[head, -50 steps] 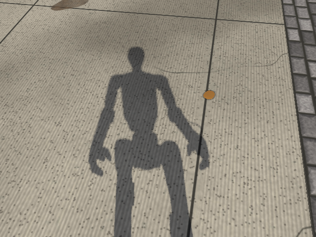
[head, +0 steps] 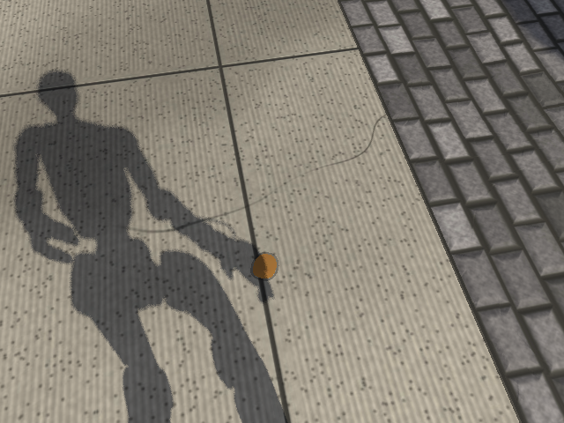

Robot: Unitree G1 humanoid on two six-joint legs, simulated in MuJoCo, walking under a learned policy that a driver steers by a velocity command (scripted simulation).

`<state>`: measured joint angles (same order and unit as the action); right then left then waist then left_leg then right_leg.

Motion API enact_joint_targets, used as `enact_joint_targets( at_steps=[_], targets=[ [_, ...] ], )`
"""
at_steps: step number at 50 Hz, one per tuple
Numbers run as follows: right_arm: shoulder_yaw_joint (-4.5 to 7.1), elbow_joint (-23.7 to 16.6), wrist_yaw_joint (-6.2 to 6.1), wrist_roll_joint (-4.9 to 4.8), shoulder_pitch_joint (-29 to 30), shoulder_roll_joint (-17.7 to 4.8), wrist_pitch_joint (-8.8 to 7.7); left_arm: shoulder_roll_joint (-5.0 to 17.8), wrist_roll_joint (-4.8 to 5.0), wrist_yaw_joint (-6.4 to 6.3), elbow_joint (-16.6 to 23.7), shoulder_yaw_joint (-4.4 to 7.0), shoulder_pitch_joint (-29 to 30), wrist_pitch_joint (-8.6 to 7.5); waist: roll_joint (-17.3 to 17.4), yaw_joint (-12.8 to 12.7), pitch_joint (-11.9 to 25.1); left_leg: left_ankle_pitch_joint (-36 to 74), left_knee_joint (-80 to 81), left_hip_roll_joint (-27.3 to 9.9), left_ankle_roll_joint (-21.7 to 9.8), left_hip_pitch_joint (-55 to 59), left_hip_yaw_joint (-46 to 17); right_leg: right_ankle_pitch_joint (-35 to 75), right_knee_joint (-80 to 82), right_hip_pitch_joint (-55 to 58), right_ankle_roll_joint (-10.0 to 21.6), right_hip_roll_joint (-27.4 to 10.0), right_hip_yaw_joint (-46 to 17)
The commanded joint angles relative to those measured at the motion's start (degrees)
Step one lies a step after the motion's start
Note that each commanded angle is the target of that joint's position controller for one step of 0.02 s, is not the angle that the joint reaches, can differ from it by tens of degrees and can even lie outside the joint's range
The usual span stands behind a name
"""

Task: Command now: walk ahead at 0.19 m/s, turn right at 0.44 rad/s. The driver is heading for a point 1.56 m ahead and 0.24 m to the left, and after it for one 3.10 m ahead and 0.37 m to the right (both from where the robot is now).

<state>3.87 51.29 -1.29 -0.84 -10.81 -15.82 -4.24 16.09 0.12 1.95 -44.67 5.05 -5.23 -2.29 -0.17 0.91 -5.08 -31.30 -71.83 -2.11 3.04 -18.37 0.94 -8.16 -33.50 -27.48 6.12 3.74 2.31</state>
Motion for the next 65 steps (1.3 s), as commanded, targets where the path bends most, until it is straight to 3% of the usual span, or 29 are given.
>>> enact_joint_targets(
  at_steps=[1,3,8,12,16,20,23,25,26,27,28,29,31,32,37,39,43,45,47,48,49,50,51,52,53,54,57,61,65],
  targets=[
    [1.62,-3.49,-0.85,0.43,-1.22,-7.41,-0.45,5.86,0.76,-0.97,3.66,1.37,-3.46,-0.55,1.63,-1.22,14.03,4.7,-2.35,-3.71,-0.31,-17.41,-5.0,33.65,11.96,23.88,12.07,-17.55,-20.3],
    [2.0,-3.46,-1.14,0.66,-2.93,-6.99,1.5,5.95,-0.73,-1.03,3.67,1.08,-2.62,-0.57,-0.46,0.87,12.95,6.46,1.23,-4.02,-0.32,-11.0,-4.69,34.57,14.11,15.3,11.64,-16.15,-17.43],
    [0.8,-1.87,-1.18,0.83,-3.23,-3.47,2.93,3.4,-1.75,-2.09,1.33,-0.56,-1.33,-0.93,-3.71,1.71,14.08,16.66,18.16,-5.23,0.59,-5.86,-4.3,32.39,15.99,12.58,8.6,-13.42,-7.66],
    [0.91,-2.93,-0.65,-0.09,1.93,-5.6,3.6,5.76,-2.48,-2.74,-0.16,-0.45,-0.92,-0.33,-5.19,-0.6,10.88,20.49,27.41,-4.38,0.34,-3.69,-3.34,16.19,19.02,12.85,7.29,-14.34,-7.15],
    [1.08,-5.54,0.03,-0.56,6.48,-6.71,3.35,8.91,-0.8,-3.48,-1.29,0.69,-5.07,0.4,-5.83,-3.9,6.44,12.1,28.36,-3.92,-1.88,-13.73,-2.95,-11.43,22.83,20.73,7.87,-19.84,-15.05],
    [0.79,-6.03,1.38,-0.79,6.85,-5.01,1.85,8.43,0.03,-4.21,-0.99,1.05,-7.27,0.08,-4.18,-4.31,5.55,7.78,30.15,-4.28,-4.38,-18.21,-2.37,-13.27,22.25,28.98,7.16,-22.68,-16.56],
    [0.59,-4.1,2.49,-1.1,2.73,-3.52,1.15,9.15,0.72,-3.62,0.38,1.55,-3.63,0.38,-3.91,-0.85,6.69,12.44,39.87,-1.55,-6.35,-6.5,2.43,-6.89,18.89,23.93,4.6,-19.34,-8.98],
    [1.73,-0.32,2.64,-0.57,-6.14,-5.57,1.35,7.76,1.41,-3.12,1.17,1.4,-1.57,0.5,-2.57,3.24,9.89,17.82,45.77,1.61,-8.12,9.8,3.79,-0.6,8.68,15.43,1.24,-15.23,-2.26],
    [3.37,1.15,2.04,-0.76,-12.92,-10.45,1.4,4.27,0.49,-2.79,2.89,0.39,0.95,-0.03,6.54,5.34,11.87,17.62,50.27,-6.49,-12.25,19.72,-9.36,-1.01,-8.34,5.24,-3.09,-10.23,4.7],
    [4.85,0.59,2.01,-0.62,-15.8,-17.42,1.05,1.56,-0.9,-2.38,6.95,-0.44,4.55,-1.71,19.64,5.3,10.68,20.53,54.83,-17.78,-21.74,31.34,-35.22,-21.7,-23.45,-18.17,-6.71,0.34,4.93],
    [3.45,-0.45,2.12,0.08,-16.24,-12.7,0.3,4.24,0.12,-1.54,6.39,-0.07,5.4,-3.55,12.79,6.52,11.23,19.81,56.0,-18.99,-23.64,34.78,-37.42,-26.44,-30.59,-25.63,-6.16,-2.11,-3.68],
    [2.83,-1.24,1.93,0.11,-14.07,-10.17,-0.21,5.7,1.27,-0.6,6.09,0.2,4.68,-4.67,10.65,4.82,9.11,23.31,54.94,-17.16,-21.81,34.81,-32.47,-21.68,-31.97,-28.65,-5.14,-4.48,-5.21],
    [2.3,-3.05,1.66,-0.63,-10.27,-8.62,-0.05,6.64,0.12,-0.33,4.99,0.51,4.93,-5.11,5.13,2.85,5.79,30.82,55.48,-14.48,-18.85,28.41,-24.88,-14.08,-26.68,-26.09,-5.48,-7.25,-4.27],
    [1.75,-3.84,1.33,-0.48,-9.03,-7.55,0.18,6.63,-0.16,-0.22,5.01,0.69,5.06,-4.93,4.99,1.57,5.19,34.13,56.6,-13.12,-17.91,24.38,-22.42,-10.67,-23.26,-22.09,-5.92,-7.74,-4.22],
    [2.52,-5.7,-0.43,-0.28,-8.3,-10.27,0.63,2.36,0.04,0.0,6.36,-0.92,10.19,-4.41,6.16,1.93,2.62,36.67,59.96,-5.8,-14.37,11.02,-11.79,7.34,-2.12,-7.27,-7.99,-3.18,-0.4],
    [2.41,-4.81,-0.48,-0.23,-11.73,-9.55,0.51,2.06,0.47,0.49,7.3,-1.26,13.03,-4.55,7.17,3.79,1.96,33.86,61.01,-6.66,-14.03,9.95,-12.19,12.49,2.01,-3.69,-7.61,-2.61,-0.1],
    [2.49,-3.93,-0.27,-0.13,-12.75,-9.49,0.21,4.51,1.06,0.9,7.44,-0.85,12.47,-4.59,7.88,3.15,0.98,37.91,59.34,-10.46,-12.61,18.18,-11.74,11.52,5.95,-4.95,-4.11,-4.16,-1.2],
    [2.76,-4.15,-0.33,0.15,-12.01,-10.33,0.55,6.41,0.85,0.9,6.3,-0.04,7.93,-4.53,8.66,0.7,4.39,56.01,52.79,-10.46,-11.33,22.52,-9.47,6.74,5.25,0.03,-1.64,-2.3,0.77],
    [2.18,-4.91,-0.53,0.68,-10.93,-9.51,1.26,9.35,0.52,0.5,2.27,1.53,-6.35,-4.0,7.18,-6.35,13.68,67.63,34.21,-6.9,-8.93,18.28,-5.51,7.46,4.18,19.71,2.33,-1.84,0.59],
    [1.1,-6.07,-0.6,2.2,-13.64,-6.71,1.06,13.17,0.03,0.37,1.1,2.29,-14.81,-3.69,-2.65,-7.48,21.6,47.98,15.42,-2.69,-6.95,3.97,-3.7,7.85,1.78,37.64,7.79,-12.9,-15.44],
    [-0.35,-6.42,0.38,1.19,-19.6,-1.59,-0.17,14.47,0.6,1.16,-0.56,2.41,-17.3,-3.61,-18.48,-3.68,27.52,1.12,-2.16,6.84,-3.8,-15.43,-5.66,-8.84,12.21,51.34,16.48,-23.38,-45.1],
    [0.38,-7.27,0.95,0.03,-13.14,-7.16,-1.54,9.91,1.88,1.03,-0.2,1.33,-15.31,-3.46,-11.87,-6.29,21.44,0.83,-6.37,3.74,-4.79,-22.34,-9.65,-19.37,17.23,48.17,13.63,-21.62,-47.22],
    [0.84,-9.57,1.39,-1.13,-5.91,-9.04,-2.56,8.48,1.44,0.59,0.83,0.84,-11.08,-3.24,-6.77,-6.37,12.74,6.29,-4.98,1.31,-5.43,-24.95,-8.54,-17.09,18.42,39.38,11.44,-19.98,-39.3],
    [0.57,-10.51,1.3,-0.42,-2.44,-8.38,-3.27,8.2,0.63,0.45,1.68,0.57,-8.59,-3.17,-0.5,-5.09,9.17,9.76,-1.71,-0.61,-5.74,-22.97,-7.78,-10.63,19.44,31.2,10.58,-17.92,-34.45],
    [0.87,-10.92,1.1,0.71,-2.0,-8.02,-3.53,7.55,0.18,0.3,2.15,0.35,-6.88,-3.2,1.01,-3.11,7.44,11.85,2.35,-2.07,-5.33,-20.54,-7.51,-4.69,20.12,25.63,10.4,-16.18,-30.89],
    [0.98,-11.12,1.05,1.2,-3.09,-7.64,-3.34,6.84,-0.33,0.01,2.54,0.0,-6.04,-3.2,-0.41,-1.3,7.56,12.96,4.88,-3.11,-4.94,-17.52,-7.62,-1.23,21.15,22.26,10.39,-14.56,-28.54],
    [0.62,-12.24,0.7,1.73,-3.31,-5.88,-2.19,7.0,0.6,-0.93,2.59,0.06,-6.46,-2.97,-2.94,0.27,6.11,12.9,13.5,-3.92,-2.43,-15.88,-5.8,2.9,23.32,15.62,11.24,-13.17,-23.91],
    [-0.54,-15.12,0.68,1.82,5.31,-3.63,-1.98,9.51,1.12,-2.22,2.33,1.03,-9.63,-2.34,-2.71,-2.6,4.05,28.23,30.02,-1.97,0.01,-12.48,-4.17,3.5,23.3,9.59,8.41,-9.54,-18.09],
    [-0.5,-17.21,1.42,0.59,11.24,-4.13,-2.62,9.38,1.78,-2.56,1.61,1.13,-14.58,-1.15,-3.65,-5.24,4.84,34.67,39.67,1.46,0.9,-7.28,-4.35,0.81,19.21,11.11,6.53,-9.35,-19.79]
  ],
)
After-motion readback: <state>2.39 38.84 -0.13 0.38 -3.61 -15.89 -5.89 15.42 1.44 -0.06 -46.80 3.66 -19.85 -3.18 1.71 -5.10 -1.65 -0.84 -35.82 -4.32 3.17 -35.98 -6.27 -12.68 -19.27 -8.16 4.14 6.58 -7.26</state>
